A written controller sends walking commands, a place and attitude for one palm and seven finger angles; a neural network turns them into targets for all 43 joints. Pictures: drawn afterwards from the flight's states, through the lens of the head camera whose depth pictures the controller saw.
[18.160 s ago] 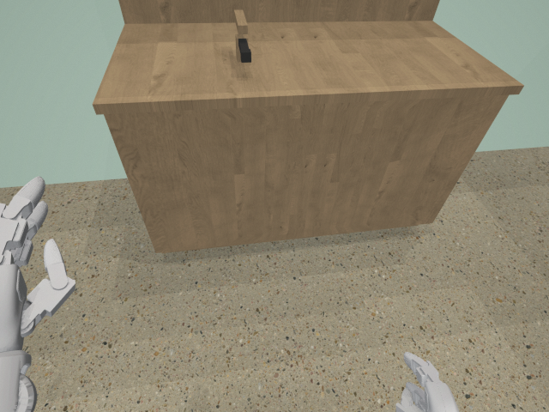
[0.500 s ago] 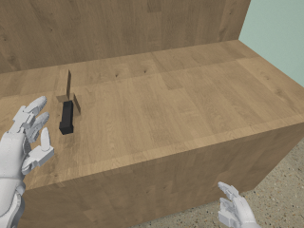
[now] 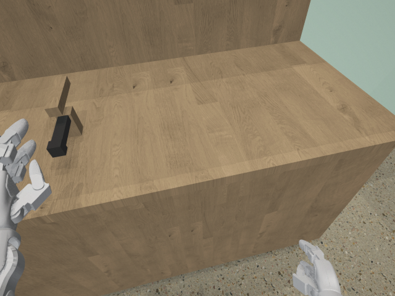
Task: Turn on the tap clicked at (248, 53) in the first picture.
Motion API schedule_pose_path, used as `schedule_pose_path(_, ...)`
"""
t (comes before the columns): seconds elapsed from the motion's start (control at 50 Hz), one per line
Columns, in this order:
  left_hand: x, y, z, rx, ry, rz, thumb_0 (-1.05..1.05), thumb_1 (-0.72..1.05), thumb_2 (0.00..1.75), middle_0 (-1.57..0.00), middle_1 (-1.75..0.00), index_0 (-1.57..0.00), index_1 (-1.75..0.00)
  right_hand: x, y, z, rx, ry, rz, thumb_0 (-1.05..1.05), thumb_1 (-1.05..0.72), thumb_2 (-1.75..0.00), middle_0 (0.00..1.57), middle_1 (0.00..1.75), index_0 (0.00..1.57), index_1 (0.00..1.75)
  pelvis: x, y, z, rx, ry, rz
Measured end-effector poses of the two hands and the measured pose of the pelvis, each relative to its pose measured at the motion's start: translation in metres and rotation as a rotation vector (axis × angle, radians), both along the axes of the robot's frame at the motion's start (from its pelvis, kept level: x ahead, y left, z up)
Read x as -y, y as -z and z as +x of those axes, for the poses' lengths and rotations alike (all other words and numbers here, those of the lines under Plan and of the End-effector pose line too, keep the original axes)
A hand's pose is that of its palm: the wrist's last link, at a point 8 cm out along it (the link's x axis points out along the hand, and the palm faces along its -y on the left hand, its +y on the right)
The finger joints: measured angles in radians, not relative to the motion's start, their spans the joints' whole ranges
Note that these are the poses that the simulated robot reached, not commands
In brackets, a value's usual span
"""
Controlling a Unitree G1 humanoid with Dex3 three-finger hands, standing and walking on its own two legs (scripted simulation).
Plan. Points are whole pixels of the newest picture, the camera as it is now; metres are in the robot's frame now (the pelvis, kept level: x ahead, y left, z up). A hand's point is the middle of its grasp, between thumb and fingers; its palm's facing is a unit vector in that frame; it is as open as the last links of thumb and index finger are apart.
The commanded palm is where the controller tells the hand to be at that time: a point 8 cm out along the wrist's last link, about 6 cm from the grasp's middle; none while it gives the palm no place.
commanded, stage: turn the palm inward beside the body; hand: left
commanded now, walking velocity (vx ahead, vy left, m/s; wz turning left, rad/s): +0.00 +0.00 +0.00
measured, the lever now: (57, 148) +0.37 +0.35 +0.10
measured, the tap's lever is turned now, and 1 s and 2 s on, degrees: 0 0 0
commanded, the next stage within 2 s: reach beside the lever's end, fingers flat in 1.44 s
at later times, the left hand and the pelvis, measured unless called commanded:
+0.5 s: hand (27, 196) +0.21 +0.28 +0.17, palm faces +0.46 -0.87 -0.20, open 7.4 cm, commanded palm +0.16 +0.32 +0.18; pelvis +0.03 +0.04 +0.01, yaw +1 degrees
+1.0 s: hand (30, 211) +0.20 +0.27 +0.16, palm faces +0.47 -0.87 -0.13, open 7.4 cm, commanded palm +0.14 +0.31 +0.17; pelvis +0.02 +0.04 +0.01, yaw +1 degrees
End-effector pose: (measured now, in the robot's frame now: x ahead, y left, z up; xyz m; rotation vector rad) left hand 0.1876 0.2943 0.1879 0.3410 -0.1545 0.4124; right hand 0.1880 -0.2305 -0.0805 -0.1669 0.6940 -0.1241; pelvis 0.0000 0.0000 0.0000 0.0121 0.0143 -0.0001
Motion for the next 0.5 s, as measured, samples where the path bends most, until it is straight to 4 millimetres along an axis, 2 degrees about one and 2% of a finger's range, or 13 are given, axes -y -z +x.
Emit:
schedule_pose_path(0.08, -0.007, -0.005, -0.015, 0.051, -0.065, 0.007, 0.01, 0.89, 0.9, -0.22, -0.3, -0.21, -0.3, 0.01, 0.005, -0.003, -0.027, 0.013, -0.016, 0.02, -0.91, -0.9, 0.2, 0.3, 0.2, 0.3, 0.0, 0.002, 0.006, -0.007, -0.007, -0.005)
schedule_pose_path(0.18, -0.019, 0.008, -0.026, -0.03, -0.128, -0.024, 0.01, 0.89, 0.9, -0.21, -0.3, -0.21, -0.3, 0.007, 0.01, 0.002, -0.04, 0.0, -0.036, 0.02, -0.91, -0.9, 0.2, 0.3, 0.2, 0.3, -0.007, 0.001, 0.011, -0.011, -0.022, -0.008)
schedule_pose_path(0.26, -0.016, 0.019, -0.025, -0.054, -0.1, -0.064, 0.01, 0.89, 0.9, -0.21, -0.3, -0.2, -0.3, -0.007, 0.007, 0.011, -0.001, -0.02, -0.032, 0.02, -0.91, -0.9, 0.2, 0.3, 0.2, 0.3, -0.015, 0.0, 0.014, -0.021, -0.024, -0.008)
schedule_pose_path(0.36, -0.009, 0.014, -0.017, 0.0, -0.03, -0.069, 0.01, 0.89, 0.9, -0.21, -0.3, -0.21, -0.3, -0.034, -0.005, 0.025, 0.075, -0.054, -0.002, 0.02, -0.91, -0.9, 0.2, 0.3, 0.2, 0.3, -0.025, -0.002, 0.021, -0.031, -0.016, -0.004)
schedule_pose_path(0.5, -0.024, 0.009, -0.017, 0.005, -0.046, -0.104, 0.01, 0.89, 0.9, -0.21, -0.3, -0.21, -0.3, -0.064, -0.019, 0.037, 0.144, -0.091, 0.035, 0.02, -0.91, -0.9, 0.21, 0.3, 0.2, 0.3, -0.037, -0.006, 0.029, -0.014, -0.013, -0.008)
